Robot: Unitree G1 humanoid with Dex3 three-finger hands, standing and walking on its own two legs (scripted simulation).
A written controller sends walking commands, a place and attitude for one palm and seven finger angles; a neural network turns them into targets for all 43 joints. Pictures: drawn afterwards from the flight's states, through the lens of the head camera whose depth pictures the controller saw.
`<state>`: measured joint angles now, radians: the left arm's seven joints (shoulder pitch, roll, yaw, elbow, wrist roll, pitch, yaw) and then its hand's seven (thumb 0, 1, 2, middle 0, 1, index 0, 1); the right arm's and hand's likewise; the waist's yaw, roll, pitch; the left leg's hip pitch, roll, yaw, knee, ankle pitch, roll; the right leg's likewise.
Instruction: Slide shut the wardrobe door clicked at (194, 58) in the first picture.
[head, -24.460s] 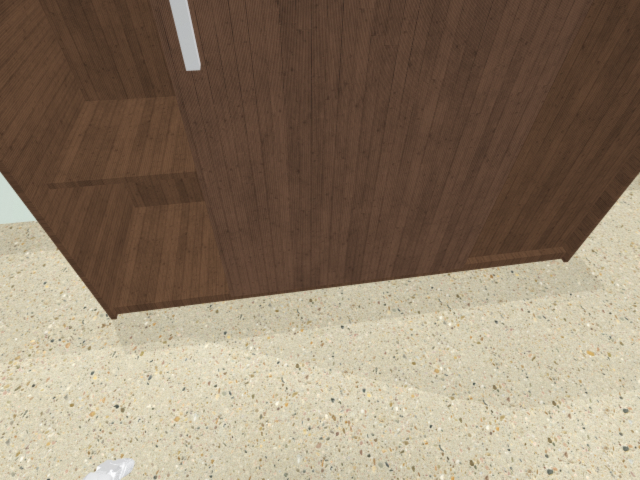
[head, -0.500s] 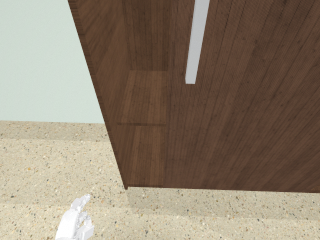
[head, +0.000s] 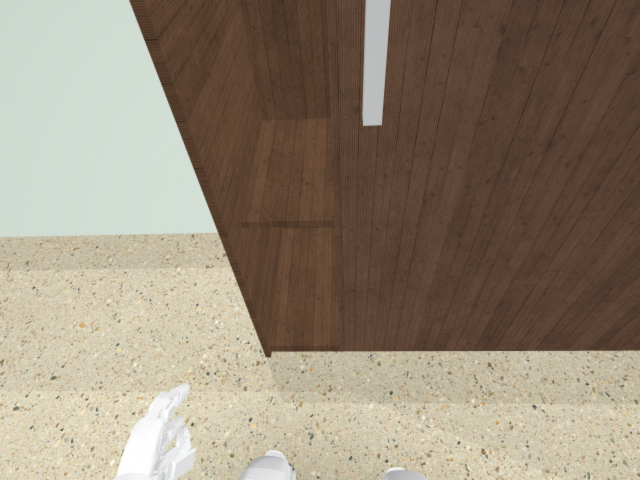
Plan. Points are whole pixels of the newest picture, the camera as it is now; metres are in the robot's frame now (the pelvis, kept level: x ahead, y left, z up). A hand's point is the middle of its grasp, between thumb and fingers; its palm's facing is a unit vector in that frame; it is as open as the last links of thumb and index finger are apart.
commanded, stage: step back with the hand held close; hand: right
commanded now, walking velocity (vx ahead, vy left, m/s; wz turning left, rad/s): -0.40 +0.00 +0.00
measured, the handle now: (374, 28) +0.57 -0.05 +0.29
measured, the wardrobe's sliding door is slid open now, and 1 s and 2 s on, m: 0.23 0.23 0.23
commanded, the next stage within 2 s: stop stepping back and stand still in 0.56 s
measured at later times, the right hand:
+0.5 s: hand out of the picture +0.12 -0.26 +0.21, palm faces +0.57 +0.70 -0.42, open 7.4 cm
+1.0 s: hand out of the picture +0.05 -0.27 +0.20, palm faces +0.45 +0.84 -0.31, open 7.4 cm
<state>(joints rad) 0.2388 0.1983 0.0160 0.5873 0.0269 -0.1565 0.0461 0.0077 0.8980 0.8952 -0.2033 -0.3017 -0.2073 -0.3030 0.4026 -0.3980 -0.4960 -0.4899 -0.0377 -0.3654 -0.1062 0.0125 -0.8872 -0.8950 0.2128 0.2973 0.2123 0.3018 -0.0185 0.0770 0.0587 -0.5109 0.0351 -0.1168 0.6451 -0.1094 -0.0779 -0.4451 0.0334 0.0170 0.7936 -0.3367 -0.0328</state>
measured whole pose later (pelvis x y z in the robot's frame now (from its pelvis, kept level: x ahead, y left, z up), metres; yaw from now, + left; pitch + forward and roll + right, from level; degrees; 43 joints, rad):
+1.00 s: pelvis -0.17 -0.02 +0.01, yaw +3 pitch -3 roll +1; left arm 0.24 0.21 -0.01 0.62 0.02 -0.15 0.07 0.01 0.90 0.90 -0.20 -0.30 -0.21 -0.30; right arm 0.39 -0.37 -0.40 -0.46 0.01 -0.22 -0.14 0.01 -0.89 -0.90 0.21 0.30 0.21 0.30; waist -0.01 0.07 -0.03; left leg -0.42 -0.01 -0.05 0.77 -0.38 0.01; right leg -0.37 -0.02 -0.04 0.64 -0.24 -0.02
